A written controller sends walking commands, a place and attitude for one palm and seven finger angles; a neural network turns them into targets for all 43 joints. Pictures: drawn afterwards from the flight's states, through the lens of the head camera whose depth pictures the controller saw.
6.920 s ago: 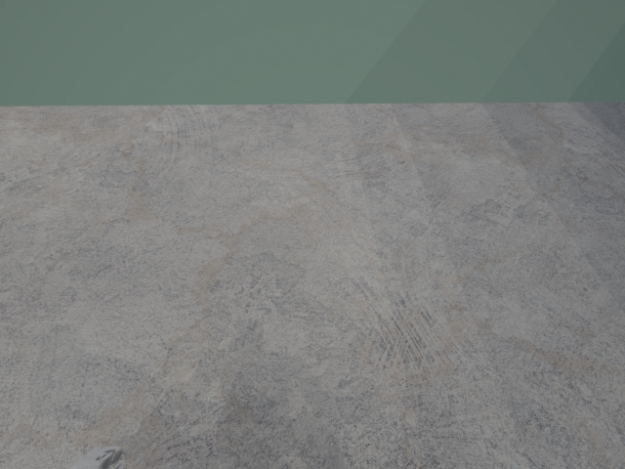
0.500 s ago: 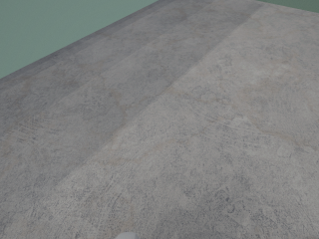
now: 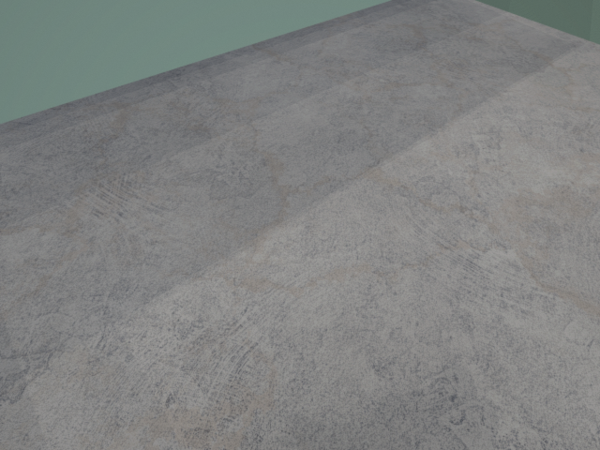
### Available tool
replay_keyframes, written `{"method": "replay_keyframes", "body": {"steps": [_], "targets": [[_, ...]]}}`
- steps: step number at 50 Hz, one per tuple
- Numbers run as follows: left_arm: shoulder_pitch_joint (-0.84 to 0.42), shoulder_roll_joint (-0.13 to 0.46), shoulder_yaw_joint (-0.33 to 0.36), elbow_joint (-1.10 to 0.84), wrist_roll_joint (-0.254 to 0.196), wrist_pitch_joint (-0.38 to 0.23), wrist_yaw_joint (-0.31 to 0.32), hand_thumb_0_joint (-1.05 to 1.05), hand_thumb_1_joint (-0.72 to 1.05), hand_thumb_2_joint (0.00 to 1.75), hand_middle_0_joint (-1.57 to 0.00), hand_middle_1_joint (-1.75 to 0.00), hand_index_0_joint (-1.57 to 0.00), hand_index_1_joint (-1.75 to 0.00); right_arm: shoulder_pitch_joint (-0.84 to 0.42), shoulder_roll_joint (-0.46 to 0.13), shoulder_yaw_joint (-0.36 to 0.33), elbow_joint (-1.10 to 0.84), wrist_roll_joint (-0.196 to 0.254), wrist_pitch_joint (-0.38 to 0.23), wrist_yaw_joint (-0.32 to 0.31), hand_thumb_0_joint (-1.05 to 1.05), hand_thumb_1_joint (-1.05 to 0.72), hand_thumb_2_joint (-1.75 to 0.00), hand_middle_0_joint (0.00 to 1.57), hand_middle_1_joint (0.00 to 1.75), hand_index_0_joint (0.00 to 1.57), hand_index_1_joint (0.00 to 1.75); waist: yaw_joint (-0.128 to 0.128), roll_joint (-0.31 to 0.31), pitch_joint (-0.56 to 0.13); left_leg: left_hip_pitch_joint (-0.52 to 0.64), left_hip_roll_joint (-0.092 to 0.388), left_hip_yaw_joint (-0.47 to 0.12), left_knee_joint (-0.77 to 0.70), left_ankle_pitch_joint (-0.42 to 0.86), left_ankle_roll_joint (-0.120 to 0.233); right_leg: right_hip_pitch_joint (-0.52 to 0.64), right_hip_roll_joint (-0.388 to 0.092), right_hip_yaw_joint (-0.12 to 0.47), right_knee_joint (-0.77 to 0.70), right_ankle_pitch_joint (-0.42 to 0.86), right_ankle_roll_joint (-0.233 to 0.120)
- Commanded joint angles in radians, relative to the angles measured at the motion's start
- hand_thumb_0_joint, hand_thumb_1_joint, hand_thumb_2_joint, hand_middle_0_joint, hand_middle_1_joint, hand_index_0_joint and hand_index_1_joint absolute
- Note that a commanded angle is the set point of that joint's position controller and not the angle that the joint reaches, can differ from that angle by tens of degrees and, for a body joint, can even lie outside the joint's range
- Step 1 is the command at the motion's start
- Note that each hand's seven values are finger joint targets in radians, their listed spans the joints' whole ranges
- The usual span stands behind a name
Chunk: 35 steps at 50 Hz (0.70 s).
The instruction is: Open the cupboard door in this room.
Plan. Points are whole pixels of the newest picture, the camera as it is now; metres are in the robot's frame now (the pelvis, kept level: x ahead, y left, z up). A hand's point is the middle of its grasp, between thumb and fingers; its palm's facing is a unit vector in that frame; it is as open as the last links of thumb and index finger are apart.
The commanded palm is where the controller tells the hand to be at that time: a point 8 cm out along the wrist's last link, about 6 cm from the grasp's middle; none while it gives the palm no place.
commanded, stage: turn or walk to find it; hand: left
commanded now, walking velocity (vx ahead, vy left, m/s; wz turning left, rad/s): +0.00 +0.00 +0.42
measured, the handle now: out of the picture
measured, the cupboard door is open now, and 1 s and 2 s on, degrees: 0 0 0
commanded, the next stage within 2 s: none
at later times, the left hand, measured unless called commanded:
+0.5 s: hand out of the picture -0.04 +0.18 -0.17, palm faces +0.26 -0.93 -0.25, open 7.4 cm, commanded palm none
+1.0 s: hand out of the picture -0.05 +0.21 -0.15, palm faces +0.42 -0.87 -0.27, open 7.4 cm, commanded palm none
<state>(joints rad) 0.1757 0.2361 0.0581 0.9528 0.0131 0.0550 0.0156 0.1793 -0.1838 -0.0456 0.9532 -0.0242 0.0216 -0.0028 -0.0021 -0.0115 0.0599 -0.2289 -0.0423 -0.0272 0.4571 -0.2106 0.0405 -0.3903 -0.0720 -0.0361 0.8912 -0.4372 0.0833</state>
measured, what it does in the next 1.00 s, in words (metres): steps on the spot, turning left: right foot, then left foot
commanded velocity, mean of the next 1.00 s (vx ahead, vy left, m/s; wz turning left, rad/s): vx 0.00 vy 0.00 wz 0.42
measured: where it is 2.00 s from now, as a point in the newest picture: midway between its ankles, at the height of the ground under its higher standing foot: outside the picture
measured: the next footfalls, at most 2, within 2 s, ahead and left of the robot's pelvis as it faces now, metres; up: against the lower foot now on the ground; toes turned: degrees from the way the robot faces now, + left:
right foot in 0.12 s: +0.04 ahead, -0.13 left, +0.00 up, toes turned +0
left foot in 0.58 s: -0.06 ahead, +0.12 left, +0.00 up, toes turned +20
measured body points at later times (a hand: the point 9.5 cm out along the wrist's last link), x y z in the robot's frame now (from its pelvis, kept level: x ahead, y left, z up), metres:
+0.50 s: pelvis -0.04 -0.02 +0.00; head -0.01 -0.02 +0.44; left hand -0.05 +0.23 -0.15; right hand +0.07 -0.27 -0.15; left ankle -0.09 +0.11 -0.70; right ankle +0.00 -0.13 -0.74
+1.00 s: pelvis -0.07 -0.02 -0.01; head -0.04 -0.02 +0.44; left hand -0.07 +0.26 -0.13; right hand +0.08 -0.22 -0.16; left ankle -0.09 +0.10 -0.74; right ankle -0.02 -0.13 -0.73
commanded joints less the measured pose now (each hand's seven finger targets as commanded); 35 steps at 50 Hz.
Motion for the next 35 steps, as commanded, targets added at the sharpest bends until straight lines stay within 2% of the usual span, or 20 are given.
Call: {"method": "replay_keyframes", "body": {"steps": [1, 4, 5, 6, 7, 8, 10, 11, 12, 16, 21, 24, 26, 27, 28, 29, 30, 31, 33, 35], "targets": [[-0.003, 0.058, 0.011, -0.088, -0.006, -0.031, 0.007, 0.0, 0.9, 0.9, -0.2, -0.3, -0.2, -0.3, 0.039, -0.219, -0.057, -0.055, -0.003, -0.001, -0.01, 0.0, -0.9, -0.9, 0.2, 0.3, 0.2, 0.3, -0.023, 0.162, -0.078, 0.048, 0.261, -0.293, -0.099, 0.363, 0.128, 0.041, 0.03, -0.001, -0.162, 0.003, -0.014], [0.085, 0.072, 0.016, -0.071, -0.006, -0.041, 0.011, 0.0, 0.9, 0.9, -0.2, -0.3, -0.2, -0.3, 0.011, -0.207, -0.061, -0.069, 0.005, 0.002, -0.005, 0.0, -0.9, -0.9, 0.2, 0.3, 0.2, 0.3, 0.023, 0.14, -0.102, -0.062, 0.207, -0.291, -0.034, 0.259, 0.081, 0.228, 0.034, -0.011, -0.411, 0.183, -0.024], [0.114, 0.102, 0.023, -0.068, -0.001, -0.051, 0.015, 0.0, 0.9, 0.9, -0.2, -0.3, -0.2, -0.3, 0.011, -0.176, -0.056, -0.075, 0.011, 0.001, -0.001, 0.0, -0.9, -0.9, 0.2, 0.3, 0.2, 0.3, 0.038, 0.061, -0.121, -0.147, 0.155, -0.251, 0.038, 0.152, 0.034, 0.339, -0.029, 0.045, -0.531, 0.232, -0.042], [0.128, 0.183, 0.039, -0.071, 0.014, -0.06, 0.023, 0.0, 0.9, 0.9, -0.2, -0.3, -0.2, -0.3, 0.026, -0.113, -0.046, -0.093, 0.018, 0.0, 0.005, 0.0, -0.9, -0.9, 0.2, 0.3, 0.2, 0.3, 0.041, -0.178, -0.119, -0.332, 0.023, -0.101, 0.221, -0.112, -0.037, 0.433, -0.257, 0.28, -0.603, 0.224, -0.124], [0.108, 0.217, 0.045, -0.09, 0.012, -0.059, 0.021, 0.0, 0.9, 0.9, -0.2, -0.3, -0.2, -0.3, 0.004, -0.128, -0.054, -0.109, 0.007, 0.009, 0.003, 0.0, -0.9, -0.9, 0.2, 0.3, 0.2, 0.3, 0.053, -0.278, -0.089, -0.35, -0.02, -0.043, 0.439, -0.348, -0.064, 0.309, -0.41, 0.388, -0.653, 0.243, -0.232], [0.071, 0.195, 0.047, -0.104, 0.006, -0.06, 0.024, 0.0, 0.9, 0.9, -0.2, -0.3, -0.2, -0.3, -0.001, -0.16, -0.062, -0.096, -0.001, 0.023, 0.004, 0.0, -0.9, -0.9, 0.2, 0.3, 0.2, 0.3, 0.042, -0.253, -0.054, -0.334, 0.019, -0.09, 0.586, -0.339, -0.059, 0.201, -0.39, 0.368, -0.674, 0.186, -0.253], [-0.025, 0.138, 0.029, -0.121, 0.005, -0.058, 0.023, 0.0, 0.9, 0.9, -0.2, -0.3, -0.2, -0.3, 0.033, -0.144, -0.064, -0.054, 0.0, 0.035, 0.016, 0.0, -0.9, -0.9, 0.2, 0.3, 0.2, 0.3, -0.014, -0.108, 0.002, -0.324, 0.048, -0.064, 0.729, -0.222, -0.067, 0.14, -0.287, 0.205, -0.642, 0.202, -0.217], [-0.044, 0.118, 0.022, -0.125, 0.005, -0.063, 0.021, 0.0, 0.9, 0.9, -0.2, -0.3, -0.2, -0.3, 0.064, -0.132, -0.06, -0.039, -0.002, 0.037, 0.02, 0.0, -0.9, -0.9, 0.2, 0.3, 0.2, 0.3, -0.03, -0.091, -0.005, -0.319, 0.053, -0.042, 0.748, -0.176, -0.079, 0.155, -0.247, 0.125, -0.615, 0.27, -0.2], [-0.031, 0.11, 0.019, -0.123, 0.006, -0.067, 0.02, 0.0, 0.9, 0.9, -0.2, -0.3, -0.2, -0.3, 0.075, -0.124, -0.058, -0.032, -0.001, 0.039, 0.021, 0.0, -0.9, -0.9, 0.2, 0.3, 0.2, 0.3, -0.025, -0.113, -0.012, -0.313, 0.056, -0.029, 0.755, -0.156, -0.089, 0.164, -0.232, 0.088, -0.607, 0.303, -0.192], [0.035, 0.128, 0.024, -0.092, 0.012, -0.067, 0.02, 0.0, 0.9, 0.9, -0.2, -0.3, -0.2, -0.3, 0.038, -0.118, -0.05, -0.034, 0.002, 0.04, 0.021, 0.0, -0.9, -0.9, 0.2, 0.3, 0.2, 0.3, 0.008, -0.144, -0.021, -0.293, 0.072, 0.012, 0.647, -0.182, -0.112, 0.222, -0.247, 0.044, -0.592, 0.367, -0.203], [0.102, 0.173, 0.035, -0.055, 0.02, -0.059, 0.016, 0.0, 0.9, 0.9, -0.2, -0.3, -0.2, -0.3, -0.033, -0.104, -0.035, -0.046, 0.01, 0.029, 0.021, 0.0, -0.9, -0.9, 0.2, 0.3, 0.2, 0.3, 0.05, -0.177, -0.048, -0.218, 0.069, 0.069, 0.414, -0.26, -0.106, 0.277, -0.276, 0.031, -0.545, 0.478, -0.223], [0.097, 0.188, 0.043, -0.04, 0.02, -0.053, 0.015, 0.0, 0.9, 0.9, -0.2, -0.3, -0.2, -0.3, -0.013, -0.1, -0.029, -0.045, 0.018, 0.017, 0.016, 0.0, -0.9, -0.9, 0.2, 0.3, 0.2, 0.3, 0.041, -0.2, -0.084, -0.136, 0.061, 0.103, 0.256, -0.251, -0.094, 0.292, -0.288, 0.009, -0.481, 0.556, -0.217], [0.077, 0.185, 0.044, -0.038, 0.011, -0.047, 0.014, 0.0, 0.9, 0.9, -0.2, -0.3, -0.2, -0.3, 0.052, -0.113, -0.027, -0.028, 0.016, 0.005, 0.012, 0.0, -0.9, -0.9, 0.2, 0.3, 0.2, 0.3, 0.0, -0.17, -0.119, 0.001, 0.059, 0.117, 0.046, -0.089, -0.082, 0.242, -0.264, -0.046, -0.388, 0.528, -0.158], [0.08, 0.16, 0.04, -0.043, 0.001, -0.039, 0.011, 0.0, 0.9, 0.9, -0.2, -0.3, -0.2, -0.3, 0.08, -0.149, -0.035, -0.019, 0.014, -0.004, 0.013, 0.0, -0.9, -0.9, 0.2, 0.3, 0.2, 0.3, -0.02, -0.059, -0.133, 0.131, 0.096, 0.069, -0.072, 0.031, -0.064, 0.137, -0.225, -0.089, -0.28, 0.429, -0.106], [0.099, 0.099, 0.031, -0.071, -0.006, -0.031, 0.005, 0.0, 0.9, 0.9, -0.2, -0.3, -0.2, -0.3, 0.091, -0.248, -0.057, -0.029, 0.004, -0.013, 0.01, 0.0, -0.9, -0.9, 0.2, 0.3, 0.2, 0.3, -0.026, 0.218, -0.131, 0.235, 0.328, -0.232, -0.136, 0.212, 0.025, -0.101, -0.102, -0.147, -0.089, 0.088, -0.031], [0.032, 0.069, 0.011, -0.104, 0.005, -0.025, 0.003, 0.0, 0.9, 0.9, -0.2, -0.3, -0.2, -0.3, 0.124, -0.305, -0.065, -0.029, 0.006, -0.003, 0.008, 0.0, -0.9, -0.9, 0.2, 0.3, 0.2, 0.3, -0.053, 0.296, -0.095, 0.16, 0.447, -0.313, -0.166, 0.329, 0.108, -0.153, -0.057, -0.099, 0.063, -0.175, -0.017], [-0.007, 0.077, 0.015, -0.101, 0.009, -0.013, 0.009, 0.0, 0.9, 0.9, -0.2, -0.3, -0.2, -0.3, 0.127, -0.279, -0.064, -0.014, 0.003, -0.008, -0.004, 0.0, -0.9, -0.9, 0.2, 0.3, 0.2, 0.3, -0.066, 0.287, -0.095, 0.103, 0.419, -0.309, -0.179, 0.268, 0.12, -0.157, -0.057, -0.022, 0.148, -0.154, -0.019], [-0.04, 0.085, 0.021, -0.09, 0.006, -0.01, 0.006, 0.0, 0.9, 0.9, -0.2, -0.3, -0.2, -0.3, 0.086, -0.259, -0.057, -0.018, 0.001, -0.005, -0.013, 0.0, -0.9, -0.9, 0.2, 0.3, 0.2, 0.3, -0.055, 0.281, -0.039, 0.049, 0.379, -0.285, -0.184, 0.221, 0.117, -0.172, -0.058, 0.007, 0.199, -0.099, -0.019], [0.012, 0.088, 0.025, -0.054, 0.005, -0.017, -0.005, 0.0, 0.9, 0.9, -0.2, -0.3, -0.2, -0.3, -0.001, -0.214, -0.037, -0.041, 0.002, -0.012, -0.017, 0.0, -0.9, -0.9, 0.2, 0.3, 0.2, 0.3, -0.004, 0.195, -0.032, 0.069, 0.298, -0.186, -0.154, 0.305, 0.102, -0.165, -0.05, 0.01, 0.226, 0.013, -0.014], [0.028, 0.088, 0.021, -0.041, 0.004, -0.023, -0.007, 0.0, 0.9, 0.9, -0.2, -0.3, -0.2, -0.3, 0.017, -0.208, -0.037, -0.043, 0.007, -0.021, -0.019, 0.0, -0.9, -0.9, 0.2, 0.3, 0.2, 0.3, -0.008, 0.152, -0.08, 0.132, 0.28, -0.159, -0.129, 0.432, 0.106, -0.154, -0.042, 0.01, 0.211, 0.034, -0.003]]}}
